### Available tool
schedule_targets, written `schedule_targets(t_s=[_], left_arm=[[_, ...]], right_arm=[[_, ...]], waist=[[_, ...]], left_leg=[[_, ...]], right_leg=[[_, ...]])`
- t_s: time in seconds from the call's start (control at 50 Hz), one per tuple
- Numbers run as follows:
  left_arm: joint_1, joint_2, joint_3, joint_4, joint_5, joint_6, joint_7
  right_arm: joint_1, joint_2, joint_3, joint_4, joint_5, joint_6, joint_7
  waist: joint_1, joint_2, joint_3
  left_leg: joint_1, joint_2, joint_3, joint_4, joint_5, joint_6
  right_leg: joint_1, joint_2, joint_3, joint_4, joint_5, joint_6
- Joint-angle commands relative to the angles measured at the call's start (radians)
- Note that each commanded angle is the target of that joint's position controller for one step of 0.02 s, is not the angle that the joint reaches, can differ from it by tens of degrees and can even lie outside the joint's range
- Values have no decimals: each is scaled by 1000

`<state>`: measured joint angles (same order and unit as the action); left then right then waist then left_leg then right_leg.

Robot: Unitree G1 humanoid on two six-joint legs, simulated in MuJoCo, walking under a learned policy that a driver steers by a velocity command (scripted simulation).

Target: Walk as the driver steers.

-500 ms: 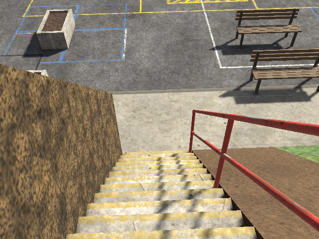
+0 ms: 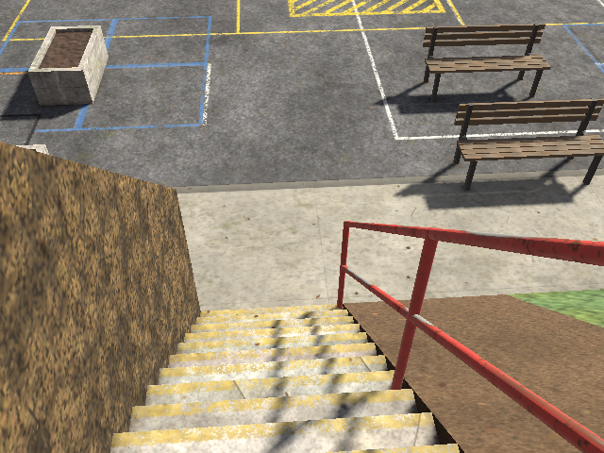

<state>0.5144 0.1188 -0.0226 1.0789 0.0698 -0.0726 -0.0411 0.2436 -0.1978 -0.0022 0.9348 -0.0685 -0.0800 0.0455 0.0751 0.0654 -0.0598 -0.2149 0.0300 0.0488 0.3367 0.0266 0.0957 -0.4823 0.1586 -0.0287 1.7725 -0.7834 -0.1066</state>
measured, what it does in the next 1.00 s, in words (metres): goes down, turning left: right foot 0.22 m lower, then left foot 0.21 m lower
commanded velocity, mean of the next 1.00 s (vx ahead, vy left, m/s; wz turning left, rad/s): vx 0.33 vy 0.00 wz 0.48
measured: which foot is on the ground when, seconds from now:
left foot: down 0.00-0.42, up 0.44-0.98, down 1.00-1.00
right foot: up 0.00-0.40, down 0.42-1.00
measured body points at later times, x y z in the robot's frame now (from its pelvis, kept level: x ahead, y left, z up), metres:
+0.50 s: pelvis +0.25 -0.03 -0.24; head +0.24 -0.03 +0.21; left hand +0.30 +0.22 -0.37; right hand +0.22 -0.25 -0.39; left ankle +0.12 +0.09 -0.68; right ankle +0.28 -0.11 -0.98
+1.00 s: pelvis +0.41 +0.02 -0.40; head +0.43 +0.05 +0.05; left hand +0.20 +0.16 -0.54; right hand +0.66 -0.09 -0.53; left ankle +0.46 +0.16 -1.15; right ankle +0.29 -0.11 -0.95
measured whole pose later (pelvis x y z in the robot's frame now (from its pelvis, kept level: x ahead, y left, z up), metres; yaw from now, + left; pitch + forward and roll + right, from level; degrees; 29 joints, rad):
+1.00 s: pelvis +0.41 +0.02 -0.40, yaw +30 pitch +1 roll -5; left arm 0.52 0.20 -0.01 1.03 0.09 -0.06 0.01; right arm 0.13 -0.25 -0.01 0.89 -0.10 -0.03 0.07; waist 0.13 0.09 0.03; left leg -0.31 0.10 0.07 0.24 0.41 0.08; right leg -0.30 -0.03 -0.32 1.47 -0.88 -0.04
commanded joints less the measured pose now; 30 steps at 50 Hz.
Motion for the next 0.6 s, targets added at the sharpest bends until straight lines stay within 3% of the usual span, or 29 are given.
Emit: schedule_targets(t_s=[0.02,0.04,0.06,0.08,0.1,0.12,0.14,0.16,0.18,0.2,0.24,0.26,0.28,0.3,0.32,0.34,0.36,0.38,0.4,0.42,0.44,0.46,0.48,0.5,0.52,0.54,0.56,0.58,0.6], left_arm=[[55,137,49,-121,-25,-1,-110],[-62,153,45,-218,-23,-16,-96],[-50,98,14,-215,-8,-10,-68],[-93,76,3,-185,15,6,-42],[-51,24,-22,-160,43,16,-33],[-62,50,-16,-132,41,27,-52],[-208,38,-25,-163,33,32,-72],[-248,16,-43,-180,39,23,-100],[-249,68,-37,-189,57,16,-102],[-304,121,-30,-206,65,1,-83],[-272,145,-23,-218,64,5,-56],[-296,152,-23,-238,62,17,-48],[-351,154,-24,-259,46,27,-42],[-415,155,-29,-295,50,30,-39],[-447,135,-37,-286,61,41,-57],[-530,127,-30,-327,42,40,-57],[-382,131,-27,-269,68,32,-65],[-320,159,-4,-249,38,21,-43],[-118,199,21,-169,24,6,-35],[192,263,66,-60,10,-14,-34],[214,336,77,-98,-20,-26,-47],[176,411,109,-115,-2,-17,-42],[25,357,109,-166,17,-6,-33],[-19,293,96,-148,33,6,-41],[-66,183,68,-135,46,3,-35],[-84,42,27,-132,64,-17,-2],[-25,35,20,-76,47,-35,17],[-74,68,19,-89,14,-60,41],[-121,93,10,-119,23,-79,53]], right_arm=[[620,-349,-122,179,-69,5,32],[494,-301,-120,168,-54,-5,42],[367,-158,-79,164,-49,-3,41],[318,-18,-37,191,-44,2,40],[285,132,13,188,-57,-15,6],[266,139,25,190,-15,-34,-10],[277,100,31,200,-23,-56,-10],[262,16,31,187,-29,-79,-14],[273,-20,30,179,-27,-99,-34],[233,-29,42,132,-31,-111,-54],[195,-82,48,105,-34,-104,-57],[246,-68,51,107,-26,-92,-55],[330,-72,47,112,-6,-74,-59],[400,-66,44,104,3,-66,-66],[465,-104,36,152,-20,-46,-50],[455,-107,21,136,3,-21,-47],[447,-145,12,161,-58,-8,-15],[400,-80,17,110,9,-5,-4],[376,-70,32,129,-25,20,29],[408,-49,29,140,-38,33,79],[571,16,27,139,24,20,101],[466,-28,14,12,60,11,91],[287,-48,14,-88,46,6,62],[283,-38,27,-85,31,5,47],[283,-1,39,-79,32,6,33],[315,37,45,-39,37,10,38],[309,35,37,-43,43,22,57],[311,12,28,-23,30,21,87],[257,3,13,-18,14,10,103]], waist=[[-190,45,-118],[-191,-29,-81],[-115,-64,91],[-80,-153,176],[-47,-152,247],[-54,-117,264],[-95,-10,238],[-70,44,170],[-91,-6,134],[-107,-112,84],[-67,-40,51],[-81,-59,83],[-120,-45,118],[-188,-38,144],[-214,-17,173],[-247,-61,198],[-184,40,137],[-150,-120,137],[-57,-72,83],[26,-184,-5],[-29,-329,-220],[-17,-235,-239],[13,-133,-201],[-28,-81,-80],[-100,8,29],[-129,33,169],[-151,-75,227],[-138,-93,215],[-136,-108,161]], left_leg=[[906,317,-321,327,1081,338],[821,377,-461,248,498,368],[547,432,-573,173,78,348],[272,356,-477,139,-74,298],[-24,227,-359,147,-124,209],[-370,117,-250,170,-154,208],[-674,23,-194,142,-372,187],[-806,5,-215,166,-362,173],[-655,-2,-261,237,-309,191],[-708,-44,-216,314,-356,161],[-779,-68,-231,409,-498,141],[-710,-31,-292,480,-547,148],[-497,0,-385,536,-524,167],[-272,7,-485,586,-488,185],[-137,42,-610,629,-367,208],[15,31,-667,657,-319,217],[-151,25,-669,735,-124,212],[-85,-31,-621,891,-290,171],[-283,-90,-532,1121,-284,128],[-678,-152,-399,1391,-316,44],[-1031,-224,-225,1830,-773,-7],[-1133,-204,-154,1960,-796,-29],[-1252,-136,-132,1812,-733,-56],[-1259,-26,-210,1786,-596,-64],[-1156,43,-215,1637,-486,-62],[-992,117,-192,1315,-207,-52],[-888,111,-119,1247,-125,-41],[-730,65,-65,1038,141,-42],[-459,34,4,942,275,-44]], right_leg=[[-882,19,132,536,15,57],[-1085,-75,126,386,75,70],[-1155,-215,242,191,302,51],[-1056,-275,208,58,376,14],[-912,-351,224,-308,777,0],[-622,-321,109,-553,1094,-1],[-304,-282,16,-595,1278,18],[-106,-280,-10,-447,1302,57],[-218,-285,77,-596,1373,63],[-39,-265,78,-853,1535,63],[188,-199,5,-875,1414,90],[168,-210,29,-941,1308,110],[22,-210,50,-1101,1157,120],[-87,-213,94,-1334,1089,113],[-153,-235,155,-1372,1172,100],[-254,-230,157,-1597,1021,86],[9,-192,81,-1282,1117,79],[66,-258,157,-1722,1020,47],[439,-265,52,-1717,1252,22],[940,-329,43,-1528,1280,-39],[1309,-517,108,-1080,1847,-197],[1225,-603,178,-1051,2066,-273],[1111,-642,267,-1139,1744,-300],[878,-680,320,-1203,1413,-290],[610,-641,242,-1262,1309,-251],[291,-536,98,-1323,1258,-175],[133,-442,58,-1338,1230,-106],[-58,-346,-44,-1276,1231,-64],[-242,-287,-118,-1261,1179,-15]])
